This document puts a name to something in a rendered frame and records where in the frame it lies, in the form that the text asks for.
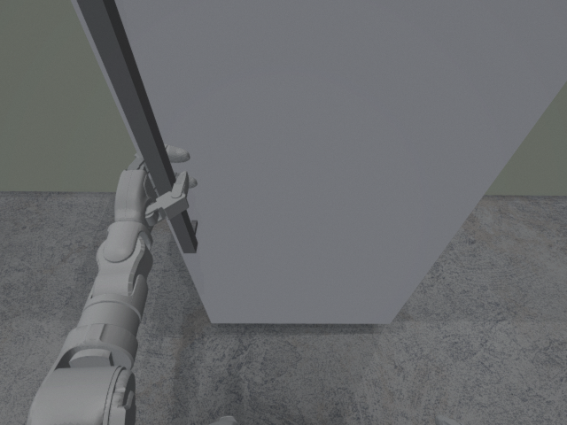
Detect handle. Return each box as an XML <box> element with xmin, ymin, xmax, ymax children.
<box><xmin>77</xmin><ymin>0</ymin><xmax>198</xmax><ymax>253</ymax></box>

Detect left robot forearm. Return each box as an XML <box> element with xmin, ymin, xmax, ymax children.
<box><xmin>27</xmin><ymin>220</ymin><xmax>153</xmax><ymax>425</ymax></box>

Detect left robot hand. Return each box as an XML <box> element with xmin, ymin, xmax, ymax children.
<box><xmin>114</xmin><ymin>144</ymin><xmax>198</xmax><ymax>233</ymax></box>

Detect robot left upper arm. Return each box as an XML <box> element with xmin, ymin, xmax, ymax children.
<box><xmin>31</xmin><ymin>366</ymin><xmax>136</xmax><ymax>425</ymax></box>

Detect left robot shin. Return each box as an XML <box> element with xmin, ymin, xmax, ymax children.
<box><xmin>219</xmin><ymin>416</ymin><xmax>237</xmax><ymax>423</ymax></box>

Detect fridge door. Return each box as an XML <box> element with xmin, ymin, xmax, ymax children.
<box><xmin>71</xmin><ymin>0</ymin><xmax>567</xmax><ymax>324</ymax></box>

